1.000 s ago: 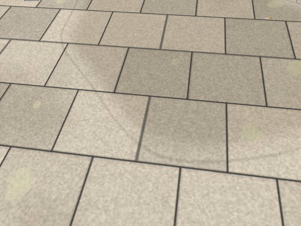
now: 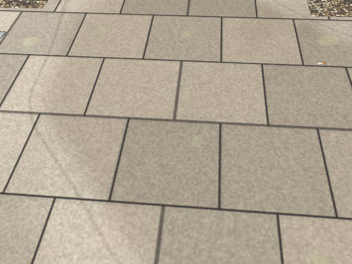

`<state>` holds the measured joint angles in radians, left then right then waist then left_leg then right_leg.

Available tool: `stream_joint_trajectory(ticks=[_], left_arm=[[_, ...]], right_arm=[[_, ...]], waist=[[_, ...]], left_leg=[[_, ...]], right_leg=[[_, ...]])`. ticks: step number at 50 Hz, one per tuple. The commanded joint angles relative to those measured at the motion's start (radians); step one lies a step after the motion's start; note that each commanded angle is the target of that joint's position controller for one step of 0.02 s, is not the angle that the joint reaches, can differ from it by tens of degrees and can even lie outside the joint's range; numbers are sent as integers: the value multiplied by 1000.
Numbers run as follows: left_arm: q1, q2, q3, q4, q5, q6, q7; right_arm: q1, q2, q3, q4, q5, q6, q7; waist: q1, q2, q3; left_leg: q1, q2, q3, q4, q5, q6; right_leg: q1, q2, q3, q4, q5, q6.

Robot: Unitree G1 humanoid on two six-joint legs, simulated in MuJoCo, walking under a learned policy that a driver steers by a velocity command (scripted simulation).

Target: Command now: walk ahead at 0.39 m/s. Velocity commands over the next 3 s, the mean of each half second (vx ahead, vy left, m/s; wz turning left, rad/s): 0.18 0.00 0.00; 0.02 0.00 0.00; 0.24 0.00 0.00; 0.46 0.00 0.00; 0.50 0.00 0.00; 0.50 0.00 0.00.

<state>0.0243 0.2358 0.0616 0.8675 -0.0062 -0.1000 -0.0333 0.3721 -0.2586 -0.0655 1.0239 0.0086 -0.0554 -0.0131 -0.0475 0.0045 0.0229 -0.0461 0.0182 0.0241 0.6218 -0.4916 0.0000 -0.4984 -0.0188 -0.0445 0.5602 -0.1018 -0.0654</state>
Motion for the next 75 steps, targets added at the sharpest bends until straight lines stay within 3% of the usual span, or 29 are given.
stream_joint_trajectory(ticks=[1,2,3,4,6,10,16,19,20,21,22,23,24,29,36,53,55,57,59,60,63,65,67,68,69,70,71,72,75], left_arm=[[365,206,51,49,5,-1,2],[275,164,37,31,4,-4,5],[195,140,26,15,8,-4,4],[150,113,19,14,10,-4,2],[138,80,7,33,29,-6,3],[118,115,6,59,32,-1,29],[152,130,3,103,22,34,43],[144,105,-6,116,2,49,46],[181,87,-12,124,5,49,46],[239,74,-13,130,23,47,44],[312,52,-13,148,23,50,46],[267,57,-16,147,21,59,52],[221,75,-13,138,16,70,56],[198,87,-8,150,13,90,62],[206,76,-8,183,9,99,65],[259,55,-22,235,13,92,74],[294,64,-17,250,5,95,76],[304,107,-2,233,-6,92,82],[349,164,20,235,-17,71,82],[347,165,24,232,-15,59,82],[331,130,21,213,-17,32,68],[287,138,23,199,-28,34,58],[274,143,22,188,-22,37,52],[233,99,9,166,-16,32,49],[236,13,-12,119,-14,14,53],[195,54,0,102,-38,0,51],[169,70,3,89,-54,-11,43],[170,76,6,96,-51,-16,40],[187,84,25,109,-26,-4,38]], right_arm=[[71,-80,1,-53,8,-46,6],[-8,-116,-10,-74,25,-55,6],[-45,-112,-11,-77,20,-51,-2],[-69,-106,-19,-79,9,-40,-10],[-36,-63,-18,-72,5,-11,-14],[-81,-30,-11,-88,-8,15,-23],[-205,-53,-11,-101,-5,39,-21],[-199,-57,-14,-88,-18,36,-20],[-190,-87,-20,-82,-28,34,-22],[-195,-136,-27,-85,-27,35,-26],[-222,-135,-27,-75,-17,40,-27],[-244,-81,-20,-72,-7,43,-20],[-256,-58,-15,-70,-8,43,-15],[-245,-68,-14,-36,-10,28,-15],[-260,-65,-11,-6,-7,39,-20],[-272,-49,-4,42,-9,62,-25],[-252,-45,-4,57,-4,65,-26],[-273,-56,-9,44,1,56,-26],[-327,-25,-4,12,9,25,-13],[-340,-26,-5,2,13,12,-5],[-339,-29,-7,-13,30,-17,13],[-269,-15,-10,14,29,-28,20],[-59,-44,-35,94,22,-21,19],[75,-112,-56,117,17,-22,14],[192,-217,-70,128,15,-30,20],[137,-144,-38,123,-1,-48,25],[45,-98,-20,93,-1,-61,27],[-20,-68,-6,69,-3,-67,32],[-41,-37,15,53,-11,-61,33]], waist=[[138,-211,-349],[121,-158,-234],[84,-60,-177],[61,-39,-129],[16,-75,-121],[-9,-87,-119],[38,-88,-103],[11,-65,-74],[20,-23,-79],[72,55,-94],[125,149,-100],[96,137,-78],[79,108,-53],[65,52,-78],[60,7,-71],[52,1,3],[55,-21,8],[71,-71,78],[93,-173,139],[94,-173,169],[80,-133,169],[31,-115,130],[-49,-91,42],[-104,86,0],[-111,358,-88],[-74,226,-57],[-38,148,16],[-10,87,41],[33,76,52]], left_leg=[[-614,-52,-158,701,-119,19],[-647,-13,-136,716,-52,26],[-604,41,-104,672,21,19],[-561,68,-90,610,61,13],[-441,89,-88,530,110,10],[-388,86,-71,274,243,-15],[-301,63,-54,28,346,-16],[-196,49,-38,-169,435,14],[-130,83,-76,-213,592,29],[-54,136,-121,-184,748,54],[-50,154,-142,-166,699,102],[-119,124,-132,-185,559,91],[-155,101,-119,-197,503,70],[-117,69,-84,-154,634,58],[-104,56,-71,-141,630,67],[-118,29,-55,-183,460,48],[-143,-11,-18,-159,171,49],[-282,-44,17,-81,-72,53],[-423,-38,54,120,51,52],[-486,6,22,196,72,61],[-567,63,-13,173,-3,84],[-320,11,73,-37,121,78],[11,-60,106,-87,238,65],[136,95,-136,-207,167,121],[283,341,-637,-416,67,284],[229,395,-754,-449,-47,319],[175,372,-645,-436,-51,283],[123,323,-514,-441,17,243],[11,225,-265,-471,305,175]], right_leg=[[820,-365,663,-209,188,-244],[691,-340,488,-194,356,-209],[555,-299,362,-201,495,-186],[444,-266,283,-226,549,-172],[325,-228,201,-269,614,-162],[273,-191,89,-290,703,-168],[293,-187,90,-299,440,-146],[279,-154,105,-237,218,-99],[264,-113,100,-204,110,-56],[216,-47,67,-157,-26,-17],[191,2,33,-176,-133,12],[238,8,14,-182,-147,27],[248,5,12,-178,-138,31],[288,-19,27,-153,-1,26],[302,-24,22,-141,21,36],[255,-31,23,-186,-121,44],[242,-28,31,-211,-372,21],[221,-92,132,-267,-641,-43],[265,-275,373,-396,-757,-138],[275,-339,442,-418,-722,-171],[378,-324,380,-377,-505,-145],[276,-232,230,-314,-400,-97],[123,-151,130,-154,-202,-63],[12,-65,14,167,-88,-2],[-218,68,-23,511,-400,50],[-308,22,115,702,-458,30],[-377,-32,134,758,-367,-3],[-368,-74,119,737,-263,-20],[-239,-122,92,564,-111,-13]])
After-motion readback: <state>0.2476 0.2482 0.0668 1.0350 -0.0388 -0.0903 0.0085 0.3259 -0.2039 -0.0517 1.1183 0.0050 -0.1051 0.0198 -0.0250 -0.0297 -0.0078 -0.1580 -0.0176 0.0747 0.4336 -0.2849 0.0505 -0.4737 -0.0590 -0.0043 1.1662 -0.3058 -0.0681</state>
